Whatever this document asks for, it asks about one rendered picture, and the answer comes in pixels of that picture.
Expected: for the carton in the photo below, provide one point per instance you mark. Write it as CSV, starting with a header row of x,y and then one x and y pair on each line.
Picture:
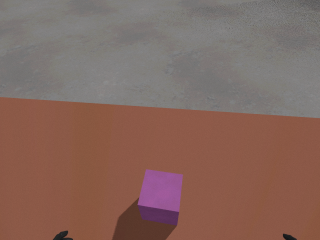
x,y
160,197

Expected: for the robot left hand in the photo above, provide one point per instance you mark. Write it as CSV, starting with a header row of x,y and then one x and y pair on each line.
x,y
61,236

